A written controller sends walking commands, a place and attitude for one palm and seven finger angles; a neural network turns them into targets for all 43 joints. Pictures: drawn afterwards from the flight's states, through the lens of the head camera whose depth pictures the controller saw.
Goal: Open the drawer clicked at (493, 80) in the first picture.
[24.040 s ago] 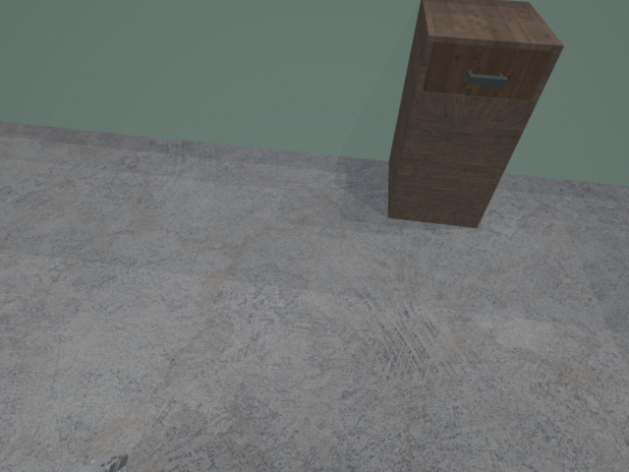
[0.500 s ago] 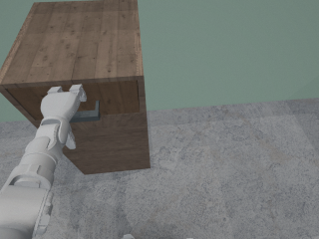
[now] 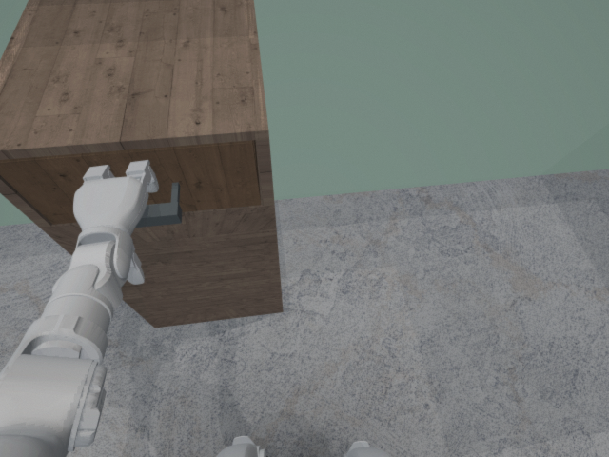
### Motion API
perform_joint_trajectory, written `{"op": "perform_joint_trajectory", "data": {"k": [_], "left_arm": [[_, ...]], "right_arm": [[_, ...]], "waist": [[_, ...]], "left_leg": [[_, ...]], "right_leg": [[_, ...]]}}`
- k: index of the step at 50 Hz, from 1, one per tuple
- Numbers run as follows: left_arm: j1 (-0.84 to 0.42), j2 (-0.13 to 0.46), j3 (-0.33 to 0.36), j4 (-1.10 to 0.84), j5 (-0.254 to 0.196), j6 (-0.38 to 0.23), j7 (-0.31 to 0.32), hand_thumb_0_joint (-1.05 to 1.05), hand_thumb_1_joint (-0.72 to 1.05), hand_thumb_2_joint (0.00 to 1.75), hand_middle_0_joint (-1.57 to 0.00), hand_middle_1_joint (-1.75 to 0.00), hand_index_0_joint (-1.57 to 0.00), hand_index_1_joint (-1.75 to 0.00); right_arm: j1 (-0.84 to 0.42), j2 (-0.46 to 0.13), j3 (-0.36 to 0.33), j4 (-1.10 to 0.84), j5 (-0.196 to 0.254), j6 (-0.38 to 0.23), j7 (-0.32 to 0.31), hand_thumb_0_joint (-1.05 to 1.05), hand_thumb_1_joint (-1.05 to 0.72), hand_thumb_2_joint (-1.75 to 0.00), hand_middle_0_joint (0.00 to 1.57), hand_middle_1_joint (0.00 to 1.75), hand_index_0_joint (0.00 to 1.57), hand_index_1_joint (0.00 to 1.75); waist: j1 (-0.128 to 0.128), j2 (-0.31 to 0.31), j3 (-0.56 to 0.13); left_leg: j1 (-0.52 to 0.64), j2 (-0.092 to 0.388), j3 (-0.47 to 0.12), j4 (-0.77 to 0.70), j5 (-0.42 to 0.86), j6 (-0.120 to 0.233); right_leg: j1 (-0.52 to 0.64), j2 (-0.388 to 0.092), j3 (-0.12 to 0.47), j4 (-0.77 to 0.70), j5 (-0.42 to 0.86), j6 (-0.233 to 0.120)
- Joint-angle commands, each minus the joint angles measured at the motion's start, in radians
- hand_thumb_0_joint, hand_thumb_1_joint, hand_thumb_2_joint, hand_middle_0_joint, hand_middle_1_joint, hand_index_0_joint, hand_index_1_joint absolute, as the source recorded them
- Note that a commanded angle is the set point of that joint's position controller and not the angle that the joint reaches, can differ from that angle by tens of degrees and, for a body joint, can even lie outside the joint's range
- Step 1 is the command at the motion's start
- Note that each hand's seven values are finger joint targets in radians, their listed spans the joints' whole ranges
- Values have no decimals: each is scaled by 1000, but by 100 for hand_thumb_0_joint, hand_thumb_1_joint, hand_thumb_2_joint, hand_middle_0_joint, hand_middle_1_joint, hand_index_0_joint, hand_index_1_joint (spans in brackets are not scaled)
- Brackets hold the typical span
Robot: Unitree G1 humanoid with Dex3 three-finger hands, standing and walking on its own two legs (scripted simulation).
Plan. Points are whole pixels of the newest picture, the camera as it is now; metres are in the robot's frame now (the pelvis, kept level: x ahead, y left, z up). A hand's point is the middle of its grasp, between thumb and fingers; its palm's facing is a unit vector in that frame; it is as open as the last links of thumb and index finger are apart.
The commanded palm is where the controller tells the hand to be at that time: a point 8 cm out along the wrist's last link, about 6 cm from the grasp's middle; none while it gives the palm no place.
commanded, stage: lower the fingers behind the handle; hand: left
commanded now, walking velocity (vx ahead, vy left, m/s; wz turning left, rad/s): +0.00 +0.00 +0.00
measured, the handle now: (142, 204) +0.49 +0.24 -0.02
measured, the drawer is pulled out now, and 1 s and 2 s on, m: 0.00 0.00 0.00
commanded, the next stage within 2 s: lift the fingers back up to retry in 0.92 s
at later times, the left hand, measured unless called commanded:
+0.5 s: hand (132, 230) +0.44 +0.25 -0.02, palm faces -0.01 -0.01 -1.00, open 13.8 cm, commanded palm +0.42 +0.25 +0.01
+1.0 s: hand (133, 229) +0.44 +0.25 -0.02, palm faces -0.02 -0.01 -1.00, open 13.8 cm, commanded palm +0.42 +0.24 +0.01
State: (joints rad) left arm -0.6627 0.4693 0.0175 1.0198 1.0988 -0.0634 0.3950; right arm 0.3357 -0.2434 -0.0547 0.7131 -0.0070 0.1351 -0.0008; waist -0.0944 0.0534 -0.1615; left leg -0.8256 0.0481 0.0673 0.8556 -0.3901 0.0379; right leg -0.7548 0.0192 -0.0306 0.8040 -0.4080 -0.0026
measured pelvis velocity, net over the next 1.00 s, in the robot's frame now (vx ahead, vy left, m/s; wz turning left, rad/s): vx -0.04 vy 0.00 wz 0.00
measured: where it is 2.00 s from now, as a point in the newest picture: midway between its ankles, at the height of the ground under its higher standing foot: outside the picture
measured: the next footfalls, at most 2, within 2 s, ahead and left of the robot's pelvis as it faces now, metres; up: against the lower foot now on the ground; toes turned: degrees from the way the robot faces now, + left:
none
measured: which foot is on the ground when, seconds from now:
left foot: down 0.00-1.00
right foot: down 0.00-1.00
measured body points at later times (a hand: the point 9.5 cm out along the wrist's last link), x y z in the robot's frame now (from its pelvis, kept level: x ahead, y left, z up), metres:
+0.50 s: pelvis -0.02 +0.00 -0.02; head +0.08 +0.01 +0.42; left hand +0.43 +0.24 +0.04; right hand +0.01 -0.27 -0.14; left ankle +0.00 +0.09 -0.70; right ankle -0.02 -0.12 -0.70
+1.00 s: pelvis -0.04 +0.00 -0.03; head +0.07 +0.01 +0.41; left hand +0.44 +0.24 +0.04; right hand -0.03 -0.27 -0.15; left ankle +0.00 +0.09 -0.70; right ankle -0.02 -0.12 -0.70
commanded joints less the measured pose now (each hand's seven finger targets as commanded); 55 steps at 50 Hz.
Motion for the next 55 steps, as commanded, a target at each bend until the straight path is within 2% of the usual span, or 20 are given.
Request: {"op": "perform_joint_trajectory", "data": {"k": [1, 7, 11, 12, 15, 18, 21, 22, 23, 26, 27, 29, 37, 39, 43, 45, 47, 51, 52, 55], "left_arm": [[-312, 250, 65, -151, -2, -13, 21, 0, -50, 30, -30, -120, -30, -120], [-261, 186, 22, -130, -1, -31, 23, 0, -50, 30, -30, -120, -30, -120], [-305, 250, 59, -105, 11, -28, 41, 0, -50, 30, -30, -120, -30, -120], [-310, 223, 38, -103, 7, -25, 44, 0, -50, 30, -30, -120, -30, -120], [-271, 244, 63, -72, 8, -13, 54, 0, -50, 30, -30, -120, -30, -120], [-316, 198, 24, -60, 4, 3, 55, 0, -50, 30, -30, -120, -30, -120], [-328, 242, 36, -19, 11, 29, 53, 0, -50, 30, -30, -120, -30, -120], [-331, 214, 12, -5, 9, 36, 49, 0, -50, 30, -30, -120, -30, -120], [-338, 234, 30, -8, 5, 38, 43, 0, -50, 30, -30, -120, -30, -120], [-322, 258, 31, 25, 8, 50, 28, 0, -50, 30, -30, -120, -30, -120], [-328, 229, 4, 38, 5, 56, 20, 0, -50, 30, -30, -120, -30, -120], [-371, 248, 9, 12, 10, 51, 11, 0, -50, 30, -30, -120, -30, -120], [-370, 215, -16, 22, -11, 36, -14, 0, -50, 30, -30, -120, -30, -120], [-396, 247, 5, -2, -9, 23, -16, 0, -50, 30, -30, -120, -30, -120], [-409, 239, -6, 26, -9, 25, -16, 0, -50, 30, -30, -120, -30, -120], [-409, 264, 5, 33, -7, 29, -10, 0, -50, 30, -30, -120, -30, -120], [-427, 298, 22, 40, 0, 37, -7, 0, -50, 30, -30, -120, -30, -120], [-426, 277, 9, 43, -2, 49, -9, 0, -50, 30, -30, -120, -30, -120], [-446, 273, 4, 2, -8, 48, -12, 0, -50, 30, -30, -120, -30, -120], [-453, 338, 53, -46, -20, 53, -14, 0, -50, 30, -30, -120, -30, -120]], "right_arm": [[128, -172, -64, -57, -7, -10, -16, 0, -90, -90, 20, 30, 20, 30], [118, -165, -63, -68, -8, -12, -13, 0, -90, -90, 20, 30, 20, 30], [119, -175, -58, -68, -7, -12, -17, 0, -90, -90, 20, 30, 20, 30], [120, -171, -59, -67, -9, -16, -16, 0, -90, -90, 20, 30, 20, 30], [121, -175, -58, -65, -10, -14, -12, 0, -90, -90, 20, 30, 20, 30], [124, -172, -57, -67, -11, -20, -9, 0, -90, -90, 20, 30, 20, 30], [125, -179, -49, -70, -7, -19, -14, 0, -90, -90, 20, 30, 20, 30], [128, -177, -49, -69, -7, -23, -14, 0, -90, -90, 20, 30, 20, 30], [126, -180, -48, -66, -9, -22, -14, 0, -90, -90, 20, 30, 20, 30], [127, -182, -38, -76, -4, -22, -20, 0, -90, -90, 20, 30, 20, 30], [126, -180, -37, -77, -5, -24, -21, 0, -90, -90, 20, 30, 20, 30], [130, -182, -37, -82, -1, -25, -24, 0, -90, -90, 20, 30, 20, 30], [138, -175, -30, -92, 0, -45, -34, 0, -90, -90, 20, 30, 20, 30], [143, -178, -30, -89, 1, -49, -36, 0, -90, -90, 20, 30, 20, 30], [144, -180, -27, -83, 0, -55, -38, 0, -90, -90, 20, 30, 20, 30], [149, -184, -25, -81, 1, -58, -37, 0, -90, -90, 20, 30, 20, 30], [150, -186, -21, -80, 2, -59, -40, 0, -90, -90, 20, 30, 20, 30], [154, -186, -21, -86, 2, -58, -38, 0, -90, -90, 20, 30, 20, 30], [153, -185, -23, -90, 1, -59, -38, 0, -90, -90, 20, 30, 20, 30], [160, -188, -24, -93, 2, -51, -40, 0, -90, -90, 20, 30, 20, 30]], "waist": [[2, 9, -401], [-2, -3, -334], [-10, -27, -329], [-12, -9, -319], [4, -4, -355], [-18, -17, -331], [-22, -32, -331], [-31, -38, -324], [-24, -21, -330], [-24, -59, -319], [-33, -41, -299], [-36, -29, -323], [-40, -38, -304], [-40, -39, -332], [-53, -57, -293], [-48, -44, -291], [-50, -38, -294], [-50, -33, -317], [-45, -5, -342], [-24, 8, -409]], "left_leg": [[357, -43, -49, -46, 464, 10], [304, -44, -44, -35, 393, 10], [246, -45, -52, -23, 331, 14], [246, -46, -48, -19, 328, 13], [249, -46, -50, -5, 336, 10], [224, -44, -56, 0, 311, 12], [182, -47, -51, 10, 264, 15], [174, -48, -49, 14, 252, 17], [181, -46, -54, 15, 264, 15], [126, -50, -49, 24, 212, 18], [129, -50, -46, 25, 203, 18], [140, -48, -52, 24, 199, 18], [118, -45, -62, 29, 129, 20], [118, -44, -62, 32, 131, 22], [88, -43, -69, 34, 94, 23], [78, -44, -67, 39, 81, 23], [64, -45, -66, 42, 73, 23], [91, -43, -72, 37, 95, 21], [115, -43, -69, 32, 105, 20], [172, -43, -67, 16, 160, 21]], "right_leg": [[107, 58, 4, -60, 396, -32], [66, 57, 3, -54, 343, -35], [34, 54, 7, -41, 287, -32], [31, 55, 6, -38, 289, -34], [21, 55, 5, -22, 283, -35], [-4, 54, -1, -20, 260, -34], [-18, 53, 5, -15, 226, -28], [-19, 53, 6, -17, 223, -27], [-24, 52, 4, -11, 227, -31], [-27, 51, 8, -6, 194, -25], [-38, 51, 8, -8, 188, -27], [-53, 50, 8, -4, 170, -25], [-85, 50, 3, 1, 100, -27], [-82, 49, 7, 3, 102, -23], [-112, 48, 5, 4, 70, -25], [-116, 49, 4, 9, 59, -25], [-119, 47, 8, 10, 53, -24], [-126, 49, 0, 15, 64, -24], [-109, 49, 0, 11, 71, -25], [-37, 53, 3, -2, 114, -25]]}}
